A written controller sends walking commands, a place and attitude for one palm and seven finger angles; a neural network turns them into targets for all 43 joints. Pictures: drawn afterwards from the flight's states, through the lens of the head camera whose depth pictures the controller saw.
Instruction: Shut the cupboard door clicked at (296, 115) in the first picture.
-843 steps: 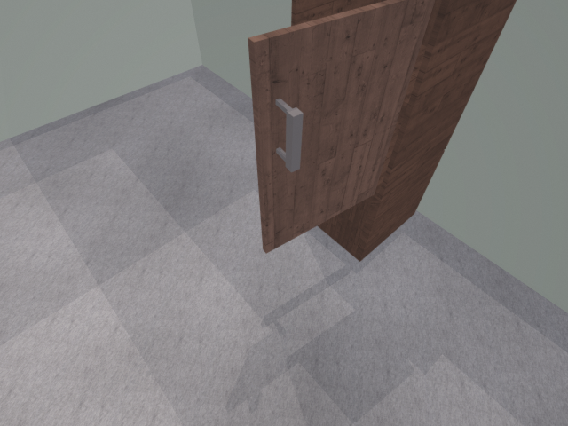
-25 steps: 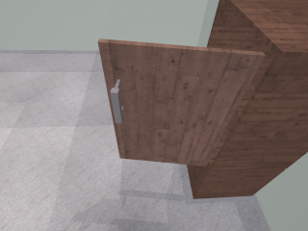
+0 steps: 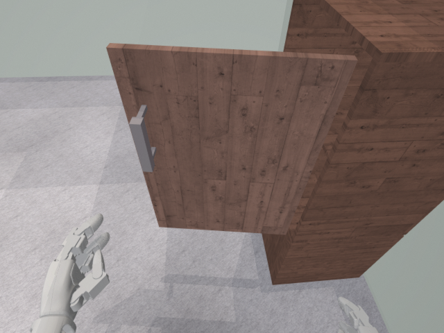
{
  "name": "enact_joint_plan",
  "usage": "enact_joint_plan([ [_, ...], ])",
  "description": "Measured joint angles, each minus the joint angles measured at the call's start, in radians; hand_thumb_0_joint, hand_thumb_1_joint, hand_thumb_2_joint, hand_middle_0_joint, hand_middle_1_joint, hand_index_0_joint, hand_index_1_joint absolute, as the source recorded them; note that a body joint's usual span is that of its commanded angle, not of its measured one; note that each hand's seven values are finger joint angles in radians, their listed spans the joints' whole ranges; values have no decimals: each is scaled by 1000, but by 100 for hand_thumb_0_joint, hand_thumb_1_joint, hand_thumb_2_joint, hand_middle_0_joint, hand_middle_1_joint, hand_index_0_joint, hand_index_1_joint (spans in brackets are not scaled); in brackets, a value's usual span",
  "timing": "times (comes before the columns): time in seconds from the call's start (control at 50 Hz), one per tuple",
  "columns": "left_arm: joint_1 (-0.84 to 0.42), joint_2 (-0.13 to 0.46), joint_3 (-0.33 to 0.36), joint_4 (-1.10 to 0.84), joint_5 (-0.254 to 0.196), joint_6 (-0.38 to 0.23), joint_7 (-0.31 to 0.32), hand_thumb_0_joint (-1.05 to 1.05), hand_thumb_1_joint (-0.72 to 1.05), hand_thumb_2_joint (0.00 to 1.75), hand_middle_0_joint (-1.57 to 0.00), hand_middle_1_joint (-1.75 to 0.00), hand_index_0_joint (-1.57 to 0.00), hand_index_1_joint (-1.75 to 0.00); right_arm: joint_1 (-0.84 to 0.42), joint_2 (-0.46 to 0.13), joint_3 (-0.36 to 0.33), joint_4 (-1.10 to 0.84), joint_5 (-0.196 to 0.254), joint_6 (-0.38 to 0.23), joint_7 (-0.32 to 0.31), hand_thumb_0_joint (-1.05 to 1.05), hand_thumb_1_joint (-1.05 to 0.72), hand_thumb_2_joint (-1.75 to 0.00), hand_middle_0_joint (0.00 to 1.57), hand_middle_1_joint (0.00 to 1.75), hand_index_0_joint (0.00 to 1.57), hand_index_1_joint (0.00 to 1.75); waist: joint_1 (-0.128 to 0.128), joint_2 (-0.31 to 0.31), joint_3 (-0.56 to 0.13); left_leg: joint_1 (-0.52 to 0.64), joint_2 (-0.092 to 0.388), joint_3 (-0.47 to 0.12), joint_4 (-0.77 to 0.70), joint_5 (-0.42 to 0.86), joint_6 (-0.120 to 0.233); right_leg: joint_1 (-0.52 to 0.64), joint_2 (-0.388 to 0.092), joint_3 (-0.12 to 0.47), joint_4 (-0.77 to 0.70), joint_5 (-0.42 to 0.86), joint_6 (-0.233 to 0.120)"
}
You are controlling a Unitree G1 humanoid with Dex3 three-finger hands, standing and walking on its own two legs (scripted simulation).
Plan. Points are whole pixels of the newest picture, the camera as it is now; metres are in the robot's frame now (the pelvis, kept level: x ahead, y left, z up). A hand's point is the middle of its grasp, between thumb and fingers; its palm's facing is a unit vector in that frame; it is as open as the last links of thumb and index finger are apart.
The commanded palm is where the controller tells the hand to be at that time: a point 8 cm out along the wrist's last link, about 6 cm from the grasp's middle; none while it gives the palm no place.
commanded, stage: raise the hand and make a fist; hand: left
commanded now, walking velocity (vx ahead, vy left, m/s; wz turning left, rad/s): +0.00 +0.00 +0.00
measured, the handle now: (145, 139) +0.47 +0.17 +0.10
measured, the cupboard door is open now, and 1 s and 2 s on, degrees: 82 82 82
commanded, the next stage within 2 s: bring the fist close to the handle in 1.70 s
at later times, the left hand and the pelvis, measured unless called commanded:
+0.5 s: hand (112, 294) +0.19 +0.18 +0.02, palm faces -0.07 -1.00 -0.04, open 4.7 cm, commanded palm +0.16 +0.24 +0.03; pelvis +0.00 -0.02 -0.05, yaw +0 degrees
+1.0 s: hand (95, 272) +0.21 +0.20 +0.07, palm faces -0.03 -1.00 -0.06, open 3.1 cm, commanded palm +0.18 +0.25 +0.08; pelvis +0.00 +0.01 -0.02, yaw +0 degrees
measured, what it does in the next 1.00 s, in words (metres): stands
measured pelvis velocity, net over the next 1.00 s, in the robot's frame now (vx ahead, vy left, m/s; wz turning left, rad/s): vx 0.00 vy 0.01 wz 0.01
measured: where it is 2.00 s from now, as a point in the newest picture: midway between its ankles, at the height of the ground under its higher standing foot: outside the picture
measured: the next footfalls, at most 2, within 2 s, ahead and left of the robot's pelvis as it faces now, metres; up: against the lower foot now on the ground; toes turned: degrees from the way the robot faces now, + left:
none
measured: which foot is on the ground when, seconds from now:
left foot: down 0.00-1.00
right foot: down 0.00-1.00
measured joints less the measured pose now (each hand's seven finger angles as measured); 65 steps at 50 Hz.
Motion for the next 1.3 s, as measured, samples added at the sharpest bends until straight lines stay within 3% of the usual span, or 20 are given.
enact_joint_plan([
  [0.06, 8, 20, 34, 16, -54, -181, -191, 0, 91, 90, -29, -41, -29, -40, -62, -8, -20, -87, -1, -7, 18, 2, -90, -90, 20, 30, 20, 29, 13, -14, -41, -161, 19, 6, 170, -67, -8, -166, 15, 5, 178, -71, -11],
  [0.1, 35, 33, 46, 14, -87, -200, -287, 0, 91, 90, -32, -44, -32, -43, -92, -20, -31, -142, 9, -4, 15, 2, -90, -90, 20, 30, 20, 29, 30, -21, -50, -241, 27, 1, 267, -106, -14, -242, 22, 0, 274, -112, -27],
  [0.14, 76, 32, 53, -4, -118, -158, -330, 0, 90, 90, -36, -48, -36, -47, -108, -35, -38, -186, 20, 2, -1, 2, -90, -90, 20, 30, 20, 29, 51, -18, -55, -294, 31, -11, 338, -135, -25, -287, 26, -12, 335, -132, -28],
  [0.2, 144, 23, 56, -75, -132, -97, -309, 1, 90, 90, -41, -53, -41, -53, -110, -47, -41, -221, 26, 3, -29, 2, -90, -90, 20, 30, 20, 29, 87, -8, -59, -338, 35, -40, 405, -168, -32, -313, 34, -40, 385, -172, -37],
  [0.26, 173, 24, 48, -170, -118, -93, -272, 1, 90, 90, -47, -59, -47, -59, -108, -44, -24, -220, 24, 1, -56, 2, -90, -90, 20, 30, 20, 29, 114, 5, -50, -354, 40, -71, 436, -184, -38, -310, 43, -70, 393, -188, -48],
  [0.32, 139, 36, 38, -230, -112, -96, -279, 2, 90, 90, -52, -65, -52, -65, -111, -26, 3, -197, 24, 7, -72, 2, -90, -90, 20, 30, 20, 29, 125, 19, -40, -363, 45, -91, 443, -184, -42, -308, 51, -89, 385, -185, -49],
  [0.42, 52, 61, 40, -236, -118, 15, -313, 2, 90, 90, -61, -75, -61, -75, -94, 25, 38, -174, 34, 45, -73, 2, -90, -90, 20, 30, 20, 30, 104, 40, -30, -340, 51, -86, 397, -163, -42, -289, 57, -82, 335, -156, -45],
  [0.5, 55, 70, 56, -236, -127, 92, -292, 1, 90, 90, -68, -83, -68, -82, -43, 47, 46, -177, 33, 67, -69, 2, -90, -90, 20, 30, 20, 30, 76, 47, -33, -294, 51, -59, 331, -141, -32, -256, 54, -55, 278, -128, -35],
  [0.62, 98, 57, 60, -259, -135, 65, -243, 1, 90, 90, -79, -95, -79, -94, 21, 15, 32, -174, 32, 63, -63, 2, -90, -90, 20, 30, 20, 30, 58, 48, -36, -255, 44, -36, 282, -125, -15, -224, 45, -32, 230, -106, -20],
  [0.76, 101, 57, 7, -300, -101, 59, -197, 1, 90, 90, -92, -109, -92, -108, 22, -27, 19, -172, 40, 46, -68, 2, -90, -90, 20, 30, 20, 30, 54, 43, -20, -224, 33, -31, 268, -121, 3, -186, 34, -28, 205, -97, -5],
  [0.94, 67, 65, -14, -338, -69, 121, -139, 2, 90, 90, -109, -127, -109, -126, -16, -9, 52, -208, 45, 42, -60, 2, -90, -90, 20, 30, 20, 29, 55, 41, -15, -133, 24, -29, 199, -99, 14, -88, 27, -26, 121, -65, 7],
  [1.12, 10, 74, -15, -330, -60, 192, -135, 2, 90, 90, -124, -143, -124, -143, -26, 4, 94, -212, 44, 36, -53, 2, -90, -90, 20, 30, 20, 30, 65, 46, -4, -47, 17, -29, 128, -75, 18, 0, 22, -26, 44, -37, 11],
  [1.3, -47, 81, 5, -320, -65, 240, -145, 1, 90, 90, -129, -149, -129, -148, -11, -11, 94, -175, 47, 33, -55, 2, -90, -90, 20, 30, 20, 30, 67, 48, 9, 19, 14, -29, 69, -56, 14, 64, 20, -25, -13, -19, 9],
])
